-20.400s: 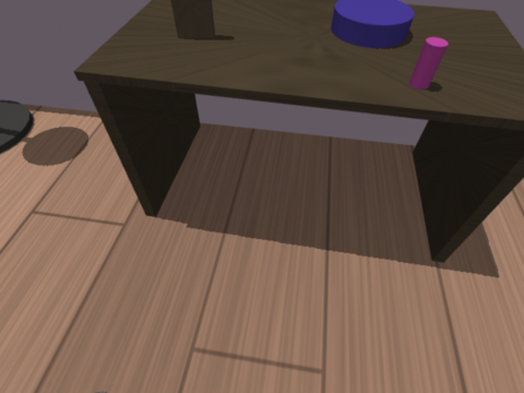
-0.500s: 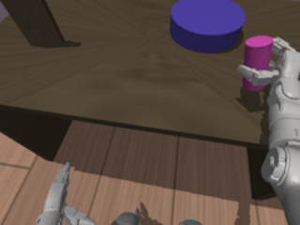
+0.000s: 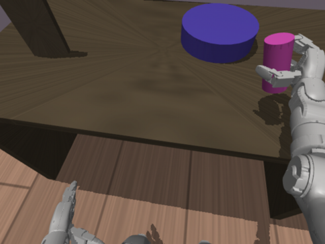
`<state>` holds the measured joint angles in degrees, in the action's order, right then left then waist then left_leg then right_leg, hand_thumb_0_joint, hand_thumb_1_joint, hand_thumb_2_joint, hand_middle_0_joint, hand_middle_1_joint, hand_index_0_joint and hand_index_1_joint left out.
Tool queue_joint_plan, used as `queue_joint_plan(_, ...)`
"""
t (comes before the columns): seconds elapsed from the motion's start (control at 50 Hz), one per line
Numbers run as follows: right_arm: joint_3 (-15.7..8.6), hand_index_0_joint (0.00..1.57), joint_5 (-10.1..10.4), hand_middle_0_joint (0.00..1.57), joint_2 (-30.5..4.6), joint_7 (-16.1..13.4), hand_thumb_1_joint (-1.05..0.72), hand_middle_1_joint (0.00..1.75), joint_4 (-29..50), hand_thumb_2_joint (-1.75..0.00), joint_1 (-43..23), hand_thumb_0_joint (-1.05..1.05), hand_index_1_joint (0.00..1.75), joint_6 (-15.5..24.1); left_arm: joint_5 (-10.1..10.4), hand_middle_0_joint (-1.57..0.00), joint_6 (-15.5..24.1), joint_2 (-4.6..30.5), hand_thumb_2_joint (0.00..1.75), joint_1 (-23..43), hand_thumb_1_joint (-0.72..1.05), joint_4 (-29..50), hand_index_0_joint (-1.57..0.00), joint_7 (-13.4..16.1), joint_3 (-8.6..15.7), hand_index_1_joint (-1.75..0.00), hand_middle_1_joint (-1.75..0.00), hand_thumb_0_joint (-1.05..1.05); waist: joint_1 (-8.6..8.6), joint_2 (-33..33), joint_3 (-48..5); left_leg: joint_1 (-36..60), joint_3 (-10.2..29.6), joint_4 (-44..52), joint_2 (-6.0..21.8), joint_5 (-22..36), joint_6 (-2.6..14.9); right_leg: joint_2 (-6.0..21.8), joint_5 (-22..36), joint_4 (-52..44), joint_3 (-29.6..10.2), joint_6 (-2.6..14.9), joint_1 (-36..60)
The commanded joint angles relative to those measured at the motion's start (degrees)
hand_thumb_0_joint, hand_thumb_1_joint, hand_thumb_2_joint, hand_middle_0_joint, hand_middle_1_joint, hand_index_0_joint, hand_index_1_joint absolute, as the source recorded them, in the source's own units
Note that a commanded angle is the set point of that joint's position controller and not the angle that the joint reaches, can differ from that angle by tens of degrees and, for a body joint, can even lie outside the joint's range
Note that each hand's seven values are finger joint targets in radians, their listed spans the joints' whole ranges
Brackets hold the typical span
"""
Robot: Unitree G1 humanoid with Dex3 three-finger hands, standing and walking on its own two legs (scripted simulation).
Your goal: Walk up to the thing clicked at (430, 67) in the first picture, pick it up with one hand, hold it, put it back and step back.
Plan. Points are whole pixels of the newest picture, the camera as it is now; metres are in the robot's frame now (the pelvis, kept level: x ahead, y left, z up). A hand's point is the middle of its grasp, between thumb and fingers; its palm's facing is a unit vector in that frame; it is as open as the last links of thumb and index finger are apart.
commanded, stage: lift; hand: right
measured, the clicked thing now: (276, 64) +0.50 -0.19 +0.16
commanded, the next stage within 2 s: hold in 1.38 s
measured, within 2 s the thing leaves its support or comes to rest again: neither
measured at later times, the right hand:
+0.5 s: hand (296, 57) +0.44 -0.19 +0.23, palm faces +0.14 +0.99 -0.03, open 9.4 cm
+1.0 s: hand (316, 63) +0.36 -0.17 +0.28, palm faces +0.15 +0.99 -0.03, open 9.4 cm
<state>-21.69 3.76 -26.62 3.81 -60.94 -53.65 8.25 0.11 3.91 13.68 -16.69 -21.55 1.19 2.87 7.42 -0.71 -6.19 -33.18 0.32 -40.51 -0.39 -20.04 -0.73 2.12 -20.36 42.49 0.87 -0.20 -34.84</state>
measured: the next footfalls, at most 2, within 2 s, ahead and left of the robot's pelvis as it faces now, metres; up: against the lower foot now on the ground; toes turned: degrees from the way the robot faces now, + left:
none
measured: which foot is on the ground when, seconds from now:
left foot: down 0.00-1.00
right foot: down 0.00-1.00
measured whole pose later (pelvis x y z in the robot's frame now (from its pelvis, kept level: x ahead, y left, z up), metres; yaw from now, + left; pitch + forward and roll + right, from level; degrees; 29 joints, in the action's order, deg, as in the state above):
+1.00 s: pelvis -0.02 +0.01 +0.02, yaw -2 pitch +0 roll -1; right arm -16.9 11.4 -18.0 3.0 -10.3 -33.4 -26.6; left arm 2.4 5.6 15.0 -15.3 -31.1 2.8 4.8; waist 0.1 -4.1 -4.2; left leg -15.6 -0.8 -32.8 0.9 -16.8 0.0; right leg 0.7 -14.4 30.9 -0.1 -1.0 -16.1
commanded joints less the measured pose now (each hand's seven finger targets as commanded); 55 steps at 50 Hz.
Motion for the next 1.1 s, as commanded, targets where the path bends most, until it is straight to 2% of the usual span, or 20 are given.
queue_joint_plan(0.0, 0.6, 1.33, 1.4, 1.28, -11.2, 0.0, -0.15, 1.46, 14.6, -1.35, -28.5, 0.0, 1.46, 3.7, 0.3, -0.05, 2.8, 5.7, 0.05, 2.4, -0.53, 6.9, -0.06, 0.1, 2.0, -0.05, -0.06, 0.0, -0.83, -4.7, -23.1, 8.0, -1.2, 3.9, -1.1, 20.3, 0.87, -1.2, 20.0, -3.5, -0.3, 0.88, 16.1)
queue_joint_plan(0.06, -0.2, 1.33, 1.8, 1.29, -13.4, 0.6, -0.17, 1.46, 18.7, -1.34, -28.1, 0.0, 1.46, 3.3, 0.5, -0.05, 3.1, 8.4, 0.05, 3.7, -0.53, 9.7, -0.05, 0.5, 3.6, -0.05, -0.06, 0.0, -1.65, -4.8, -29.3, 11.3, -1.4, 3.7, -1.0, 23.5, 0.74, -1.2, 24.0, -3.2, -0.2, 0.7, 19.6)
queue_joint_plan(0.12, -0.4, 1.34, 2.6, 1.3, -12.6, 0.0, -0.19, 1.46, 19.5, -1.34, -25.2, 0.0, 1.46, 1.9, 0.6, -0.05, 2.5, 8.5, 0.05, 0.1, -0.54, 4.2, -0.05, 0.7, 4.4, -0.05, -0.06, 0.0, -2.45, -5.3, -26.7, 12.1, -1.5, 4.2, -0.8, 24.5, 0.78, -1.5, 24.6, -4.3, -0.1, 0.68, 19.6)
queue_joint_plan(0.16, -0.1, 1.34, 3.0, 1.29, -12.6, -0.6, -0.21, 1.45, 25.9, -1.33, -28.8, 0.0, 1.45, 1.7, 0.9, -0.05, 3.0, 9.1, 0.05, 4.4, -0.54, 9.1, -0.05, 1.0, 4.9, -0.05, -0.06, 0.0, -2.34, -4.0, -30.2, 13.9, -1.7, 4.4, -0.8, 25.7, 0.74, -1.2, 26.1, -4.5, -0.2, 0.7, 21.8)
queue_joint_plan(0.24, 1.0, 1.32, 2.9, 1.28, -10.0, -1.9, -0.2, 1.42, 25.2, -1.3, -24.0, 0.0, 1.42, -0.7, 1.2, -0.05, 2.3, 6.1, 0.05, 2.3, -0.53, 5.6, -0.05, 1.4, 2.6, -0.05, -0.06, 0.0, -3.73, -2.7, -22.2, 13.9, -2.1, 6.1, -0.7, 22.1, 0.86, -1.4, 22.1, -7.0, -0.1, 0.82, 19.7)
queue_joint_plan(0.28, 1.1, 1.31, 2.9, 1.27, -10.1, -1.9, -0.2, 1.42, 26.4, -1.3, -21.5, 0.0, 1.42, -2.0, 1.3, -0.05, 2.2, 7.5, 0.04, 1.4, -0.53, 4.4, -0.05, 1.7, 4.3, -0.05, -0.06, 0.0, -3.85, -1.8, -21.7, 13.4, -2.1, 6.4, -0.7, 21.9, 0.86, -1.1, 22.3, -7.4, 0.0, 0.84, 20.8)
queue_joint_plan(0.4, 4.5, 1.34, 4.8, 1.29, -3.9, -0.3, -0.2, 1.45, 34.9, -1.32, -16.9, 0.0, 1.45, -8.1, 1.8, -0.04, 2.7, 6.3, 0.04, 2.1, -0.53, 4.2, -0.05, 1.4, 3.9, -0.05, -0.06, 0.0, -5.3, -2.4, -17.6, 13.3, -2.5, 8.0, -0.6, 20.6, 0.97, -1.1, 22.4, -9.4, 0.0, 0.68, 23.0)
queue_joint_plan(0.44, 2.3, 1.35, 5.4, 1.31, -6.8, -0.2, -0.2, 1.46, 38.6, -1.33, -15.1, 0.0, 1.46, -10.3, 1.8, -0.04, 2.8, 8.9, 0.04, 2.0, -0.53, 5.3, -0.05, 1.5, 5.8, -0.05, -0.05, 0.0, -5.43, -1.6, -18.0, 15.2, -2.4, 8.6, -0.4, 21.5, 0.67, -1.3, 22.4, -9.7, 0.1, 0.91, 23.0)
queue_joint_plan(0.5, 3.3, 1.36, 5.9, 1.31, -4.7, -0.6, -0.23, 1.46, 45.4, -1.32, -15.9, 0.0, 1.46, -13.5, 2.0, -0.04, 2.9, 5.9, 0.04, 2.7, -0.53, 5.1, -0.05, 1.3, 3.3, -0.05, -0.05, 0.0, -6.34, -0.7, -17.2, 17.0, -2.4, 9.2, -0.1, 21.1, 0.56, -1.6, 21.3, -10.3, 0.4, 1.05, 23.2)
queue_joint_plan(0.52, 1.9, 1.35, 6.2, 1.31, -5.4, -0.8, -0.22, 1.45, 44.2, -1.31, -13.1, 0.0, 1.45, -14.8, 2.1, -0.04, 2.8, 8.3, 0.05, 2.5, -0.53, 5.6, -0.04, 1.7, 5.6, -0.04, -0.05, 0.0, -6.11, 1.0, -17.5, 17.6, -2.6, 9.3, -0.2, 21.4, 0.42, -1.5, 21.9, -10.4, 0.1, 1.18, 23.7)
queue_joint_plan(0.54, 2.8, 1.36, 6.5, 1.32, -4.6, -1.1, -0.21, 1.46, 48.3, -1.31, -13.4, 0.0, 1.46, -15.8, 2.2, -0.04, 2.9, 7.7, 0.05, 4.2, -0.53, 7.2, -0.04, 1.6, 4.5, -0.05, -0.05, 0.0, -6.75, 1.7, -16.5, 18.0, -2.6, 9.7, 0.1, 20.5, 0.25, -1.8, 20.3, -10.9, 0.4, 1.19, 23.2)
queue_joint_plan(0.58, 1.9, 1.37, 6.6, 1.33, -5.7, -1.5, -0.22, 1.46, 50.6, -1.32, -11.9, 0.0, 1.46, -17.6, 2.2, -0.04, 2.9, 9.2, 0.04, 2.7, -0.53, 5.3, -0.04, 1.9, 6.1, -0.04, -0.05, 0.0, -6.55, 1.2, -14.5, 16.8, -2.8, 10.3, -0.1, 17.3, 0.38, -1.7, 16.9, -12.0, 0.2, 1.25, 23.7)
queue_joint_plan(0.66, 3.8, 1.35, 6.9, 1.31, -3.4, -1.5, -0.2, 1.44, 56.6, -1.29, -11.2, 0.0, 1.44, -20.7, 2.3, -0.03, 3.0, 6.4, 0.04, 4.4, -0.52, 4.8, -0.04, 1.6, 3.7, -0.04, -0.05, 0.0, -7.05, -0.1, -13.3, 17.1, -2.8, 11.4, 0.2, 15.3, 0.53, -1.8, 15.2, -13.0, 0.3, 1.13, 24.7)
queue_joint_plan(0.76, 2.0, 1.35, 7.2, 1.31, -4.8, -1.6, -0.21, 1.44, 57.4, -1.29, -7.7, 0.0, 1.44, -25.9, 2.5, -0.03, 3.4, 8.3, 0.04, 5.8, -0.52, 0.4, -0.04, 1.5, 5.2, -0.04, -0.05, 0.0, -7.31, -1.3, -10.3, 16.8, -2.4, 12.4, 0.6, 14.3, 0.37, -2.3, 13.6, -13.6, 0.5, 1.23, 24.5)
queue_joint_plan(0.78, 4.0, 1.34, 7.2, 1.31, -3.0, -1.3, -0.2, 1.44, 62.6, -1.29, -9.9, 0.0, 1.44, -26.1, 2.3, -0.03, 3.7, 7.6, 0.04, 6.8, -0.52, 0.4, -0.04, 1.5, 5.1, -0.04, -0.05, 0.0, -7.17, -1.9, -11.4, 17.2, -2.5, 12.5, 0.8, 14.2, 0.34, -2.4, 13.4, -13.7, 0.4, 1.22, 25.4)
queue_joint_plan(0.84, 2.7, 1.36, 7.9, 1.32, -3.4, -1.3, -0.22, 1.45, 62.8, -1.3, -7.5, 0.0, 1.45, -28.7, 2.5, -0.03, 4.3, 8.5, 0.04, 7.2, -0.53, 1.3, -0.04, 1.7, 5.5, -0.04, -0.04, 0.0, -6.9, 2.1, -11.7, 18.5, -2.6, 13.4, 0.9, 14.0, -0.11, -2.6, 13.1, -13.9, 0.3, 1.45, 25.3)
queue_joint_plan(0.9, 0.2, 1.36, 8.2, 1.33, -4.8, -1.3, -0.2, 1.45, 60.9, -1.3, -3.8, 0.0, 1.45, -31.1, 2.5, -0.03, 5.0, 6.8, 0.04, 9.5, -0.53, 0.8, -0.03, 1.5, 3.0, -0.04, -0.04, 0.0, -8.22, 3.2, -8.1, 18.4, -2.6, 14.6, 0.9, 10.0, -0.27, -2.6, 9.6, -15.2, -0.1, 1.65, 24.0)
queue_joint_plan(0.92, 0.5, 1.36, 8.3, 1.33, -4.9, -1.4, -0.2, 1.46, 62.5, -1.3, -4.5, 0.0, 1.46, -31.5, 2.5, -0.03, 5.2, 7.8, 0.04, 9.3, -0.53, 0.0, -0.03, 1.6, 4.4, -0.04, -0.04, 0.0, -7.98, 2.3, -8.5, 18.2, -2.5, 14.7, 0.9, 9.5, -0.18, -2.6, 9.3, -15.5, -0.1, 1.53, 24.3)
queue_joint_plan(0.96, 1.0, 1.37, 8.3, 1.34, -4.3, -1.2, -0.23, 1.46, 64.0, -1.3, -5.5, 0.0, 1.46, -32.4, 2.4, -0.03, 5.3, 6.6, 0.04, 8.8, -0.53, 0.7, -0.03, 1.5, 2.9, -0.04, -0.04, 0.0, -8.13, 1.7, -8.8, 18.7, -2.6, 14.9, 1.0, 9.9, -0.08, -2.8, 9.7, -15.6, 0.1, 1.54, 24.3)
queue_joint_plan(1.08, 0.3, 1.38, 9.1, 1.34, -4.6, -1.5, -0.25, 1.46, 67.5, -1.3, -5.6, 0.0, 1.46, -34.6, 2.5, -0.03, 6.6, 9.1, 0.04, 8.1, -0.53, -0.1, -0.03, 1.6, 5.4, -0.04, -0.04, 0.0, -7.29, 2.2, -9.3, 18.8, -2.2, 15.5, 1.3, 10.1, -0.19, -2.9, 10.2, -15.7, -0.1, 1.67, 26.1)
